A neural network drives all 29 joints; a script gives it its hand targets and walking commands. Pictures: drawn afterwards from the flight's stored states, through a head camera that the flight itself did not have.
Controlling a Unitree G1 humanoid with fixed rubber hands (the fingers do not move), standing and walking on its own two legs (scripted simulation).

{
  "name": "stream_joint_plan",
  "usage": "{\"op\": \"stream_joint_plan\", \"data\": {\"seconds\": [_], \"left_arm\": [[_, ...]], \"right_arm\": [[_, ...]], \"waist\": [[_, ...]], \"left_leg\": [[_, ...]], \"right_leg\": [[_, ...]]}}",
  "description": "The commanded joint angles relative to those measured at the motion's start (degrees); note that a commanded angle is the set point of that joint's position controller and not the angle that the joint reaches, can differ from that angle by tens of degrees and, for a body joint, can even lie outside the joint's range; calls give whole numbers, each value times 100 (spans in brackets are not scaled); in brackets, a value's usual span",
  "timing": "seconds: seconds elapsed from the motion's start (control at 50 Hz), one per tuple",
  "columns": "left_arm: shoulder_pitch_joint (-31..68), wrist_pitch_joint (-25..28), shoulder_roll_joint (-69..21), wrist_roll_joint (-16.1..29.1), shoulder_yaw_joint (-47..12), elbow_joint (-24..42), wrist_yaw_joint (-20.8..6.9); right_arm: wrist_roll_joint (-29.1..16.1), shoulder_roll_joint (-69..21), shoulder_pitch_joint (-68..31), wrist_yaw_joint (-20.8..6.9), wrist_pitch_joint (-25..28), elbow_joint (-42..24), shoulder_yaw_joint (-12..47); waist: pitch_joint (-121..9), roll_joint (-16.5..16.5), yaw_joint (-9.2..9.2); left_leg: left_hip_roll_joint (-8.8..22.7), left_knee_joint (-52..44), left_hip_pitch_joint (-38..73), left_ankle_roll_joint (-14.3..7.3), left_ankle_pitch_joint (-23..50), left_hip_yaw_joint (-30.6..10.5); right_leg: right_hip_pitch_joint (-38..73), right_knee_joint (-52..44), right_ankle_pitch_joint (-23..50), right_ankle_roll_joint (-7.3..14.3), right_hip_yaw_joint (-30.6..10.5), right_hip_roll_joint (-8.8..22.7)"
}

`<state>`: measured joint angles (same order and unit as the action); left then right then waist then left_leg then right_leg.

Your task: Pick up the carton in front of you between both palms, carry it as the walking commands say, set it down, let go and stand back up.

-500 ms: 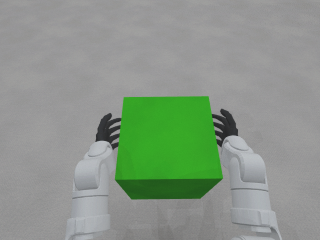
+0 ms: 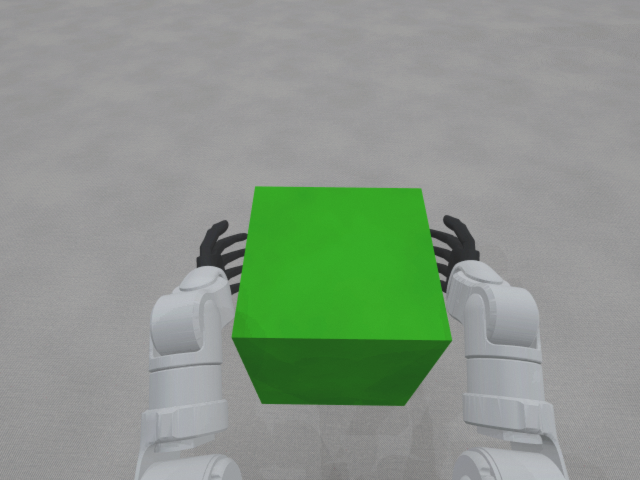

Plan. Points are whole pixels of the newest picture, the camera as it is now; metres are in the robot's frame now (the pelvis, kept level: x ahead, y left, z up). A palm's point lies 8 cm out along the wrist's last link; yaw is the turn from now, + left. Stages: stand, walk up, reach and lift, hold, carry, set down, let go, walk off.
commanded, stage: carry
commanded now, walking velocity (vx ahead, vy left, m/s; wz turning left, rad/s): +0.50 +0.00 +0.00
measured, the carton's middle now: (335, 304) +0.33 +0.00 +0.03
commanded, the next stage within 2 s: none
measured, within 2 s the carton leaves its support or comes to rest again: neither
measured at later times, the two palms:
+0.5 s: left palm (212, 234) +0.40 +0.16 +0.10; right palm (432, 220) +0.41 -0.14 +0.11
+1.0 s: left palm (236, 143) +0.60 +0.16 +0.11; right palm (413, 136) +0.60 -0.14 +0.12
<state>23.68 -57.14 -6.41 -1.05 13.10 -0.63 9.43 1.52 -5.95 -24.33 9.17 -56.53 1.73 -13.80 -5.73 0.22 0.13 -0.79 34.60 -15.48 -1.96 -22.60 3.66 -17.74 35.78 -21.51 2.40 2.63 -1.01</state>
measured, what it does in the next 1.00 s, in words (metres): walks ahead: left foot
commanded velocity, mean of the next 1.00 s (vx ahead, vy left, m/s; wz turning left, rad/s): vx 0.50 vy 0.00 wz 0.00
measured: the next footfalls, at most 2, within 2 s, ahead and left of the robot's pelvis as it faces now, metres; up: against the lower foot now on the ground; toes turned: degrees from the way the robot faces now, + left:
left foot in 0.52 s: +0.26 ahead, +0.09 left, +0.00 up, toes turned +9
right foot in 1.08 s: +0.62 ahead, -0.11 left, +0.00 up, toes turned -11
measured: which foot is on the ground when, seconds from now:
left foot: down 0.00-0.20, up 0.22-0.50, down 0.52-1.00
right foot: down 0.00-0.52, up 0.54-1.00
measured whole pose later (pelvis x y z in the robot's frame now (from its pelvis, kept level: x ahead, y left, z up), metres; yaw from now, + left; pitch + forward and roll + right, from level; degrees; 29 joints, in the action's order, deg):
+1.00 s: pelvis +0.37 +0.01 +0.01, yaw -1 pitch +2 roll -1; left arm -1.0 -70.5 -7.4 -2.6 2.4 30.1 7.9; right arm 2.2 -7.3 -0.1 7.7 -69.3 -27.8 -3.3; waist -8.3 0.1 0.7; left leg -0.1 9.6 6.8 -1.9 -18.7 9.1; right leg -33.9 34.1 -3.1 0.0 9.1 5.6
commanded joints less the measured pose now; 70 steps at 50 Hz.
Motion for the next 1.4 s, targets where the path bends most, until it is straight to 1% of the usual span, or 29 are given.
{"op": "stream_joint_plan", "data": {"seconds": [0.0,0.04,0.1,0.16,0.18,0.2,0.22,0.24,0.28,0.38,0.46,0.48,0.5,0.52,0.54,0.6,0.66,0.8,0.94,1.04,1.06,1.08,1.1,1.12,1.16,1.18,1.22,1.28,1.38], "left_arm": [[3377,69,-4082,835,-3257,547,-40],[3450,14,-4034,767,-3193,405,-43],[3409,-37,-3964,682,-3059,153,-35],[3279,-45,-4013,623,-2941,-2,-31],[3209,-29,-4037,616,-2933,7,-27],[3058,-15,-4062,579,-2934,-2,-18],[3006,-3,-4101,572,-2965,140,-6],[2946,-18,-4202,610,-3025,302,-12],[2968,-44,-4474,868,-3409,877,-87],[2256,-162,-4746,1405,-4280,2321,-381],[1110,-477,-4539,1520,-4503,2916,-510],[878,-558,-4437,1492,-4499,3039,-537],[820,-653,-4337,1483,-4486,3170,-556],[587,-782,-4325,1435,-4481,3165,-574],[480,-894,-4264,1451,-4505,3168,-616],[452,-993,-4699,1440,-4498,3207,-778],[121,-1013,-4998,1313,-4509,3316,-861],[-189,-1138,-4482,1130,-4520,3409,-688],[-133,-1239,-4253,1245,-4541,3366,-656],[-196,-1180,-4310,1304,-4507,3410,-716],[-243,-1166,-4329,1288,-4488,3383,-728],[-381,-1173,-4333,1253,-4440,3362,-748],[-195,-1140,-4318,1318,-4463,3392,-783],[-424,-1104,-4510,1345,-4483,3262,-822],[-210,-973,-4919,1399,-4586,3395,-925],[-93,-914,-5090,1418,-4656,3454,-968],[-38,-841,-5241,1454,-4770,3493,-1042],[-226,-820,-4997,1453,-4768,3470,-1101],[-302,-915,-4439,1429,-4628,3641,-989]], "right_arm": [[-878,-4186,-3240,1,-1,-500,3316],[-824,-4100,-3307,23,-45,-416,3287],[-765,-4038,-3337,39,-92,-252,3229],[-810,-4162,-3354,22,-105,-233,3235],[-860,-4270,-3392,3,-100,-297,3282],[-913,-4376,-3429,-34,-108,-349,3330],[-981,-4477,-3527,-79,-108,-499,3390],[-1052,-4540,-3523,-110,-113,-609,3445],[-1086,-4725,-3014,-168,-138,-663,3492],[-1017,-4864,-1602,-302,-229,-1623,3875],[-1029,-4746,-589,-379,-527,-2416,4123],[-1036,-4656,-378,-412,-627,-2578,4124],[-1051,-4580,-194,-453,-728,-2708,4156],[-1019,-4446,-40,-471,-835,-2693,4206],[-1125,-4398,-112,-504,-895,-2941,4244],[-1408,-4820,-384,-715,-1026,-3267,4578],[-1611,-5054,-246,-904,-1066,-3537,4803],[-1527,-4274,302,-938,-1221,-3453,4570],[-1329,-4067,367,-792,-1284,-3343,4360],[-1354,-4230,274,-799,-1251,-3502,4493],[-1361,-4210,320,-802,-1248,-3503,4524],[-1396,-4212,245,-806,-1239,-3573,4575],[-1416,-4328,239,-819,-1248,-3732,4708],[-1454,-4408,209,-857,-1244,-3680,4764],[-1494,-4839,112,-937,-1127,-3576,4843],[-1491,-5049,112,-970,-1058,-3530,4894],[-1404,-5257,254,-1003,-952,-3408,4922],[-1239,-5146,483,-963,-885,-3346,4895],[-1299,-4675,411,-815,-989,-3615,4864]], "waist": [[-1652,63,40],[-1151,214,116],[-1065,438,132],[-1196,148,96],[-1259,-335,7],[-1323,-1081,-141],[-1192,-1625,-198],[-962,-1267,-262],[-1032,-586,-267],[-1277,-782,-181],[-1658,-799,11],[-1816,-642,67],[-2012,-122,187],[-1880,1121,65],[-1793,959,136],[-1001,101,81],[-948,347,70],[-392,656,87],[81,745,106],[-538,895,-17],[-952,595,-88],[-1491,-32,-182],[-1857,-1595,-148],[-1736,-1505,-133],[-1573,-535,-85],[-1399,-259,-38],[-1275,-443,-28],[-997,-604,-20],[-522,-627,-38]], "left_leg": [[857,-626,629,-413,211,-949],[1016,-893,418,-562,-664,-1324],[1228,-769,682,-723,317,-1647],[1101,-202,403,-577,987,-1277],[743,419,-239,-332,1045,-678],[278,1267,-1326,12,657,-27],[73,1796,-2473,174,-716,215],[54,1943,-2996,178,-1503,131],[202,1858,-3133,127,-1165,96],[38,781,-2176,196,249,493],[-493,-927,816,73,1635,1170],[-289,-1162,1926,37,1726,1033],[689,-1344,2991,-200,884,-318],[2466,-1933,3334,-784,1039,-3068],[2702,-2158,3003,-1235,629,-3619],[2177,-2476,1666,-855,530,-2263],[1764,-2807,1168,-570,633,-1236],[1489,-3045,1715,-433,1549,-439],[1490,-2641,2202,-561,3003,-20],[1356,-977,2050,-195,5487,633],[1128,97,1526,-16,5138,858],[957,1559,386,117,3509,727],[10,3374,-1662,380,616,487],[73,4232,-2041,210,-294,-289],[657,4289,-2040,-26,174,-487],[866,3808,-1864,-25,499,-514],[893,3257,-1643,46,875,-294],[923,2360,-1889,207,1221,-39],[896,1068,-2530,361,1889,282]], "right_leg": [[371,-322,422,358,-613,624],[-102,-296,-391,388,-637,528],[-456,175,112,349,-387,349],[82,-84,867,330,-600,488],[853,-451,1507,449,-1045,753],[2016,-1054,2422,735,-1945,1277],[2863,-1351,3410,1103,-2838,1873],[3073,-1495,3866,1315,-3157,2098],[3403,-1522,3822,1151,-2701,2060],[3230,-1547,4760,580,-1147,1510],[1742,-430,5862,92,169,1082],[1021,124,4810,-20,254,977],[-80,1168,3035,-156,245,776],[-1415,2463,-343,-323,339,12],[-1697,3289,-687,-176,-301,212],[-1870,3091,22,-54,-392,808],[-1462,2128,556,-236,-55,815],[-2240,693,1657,-492,428,771],[-2255,-155,1874,-231,700,655],[-75,-882,1518,55,1346,-49],[1126,-1153,1386,33,1355,-111],[2436,-1373,425,211,-189,973],[3764,-2104,-104,1014,-3052,2647],[3340,-2456,729,1134,-3325,2617],[2547,-2218,1677,865,-1958,2301],[2044,-2355,1495,637,-1488,2133],[1536,-2647,996,455,-898,1901],[1449,-2990,747,493,-464,1748],[1983,-3091,1538,526,-60,1570]]}}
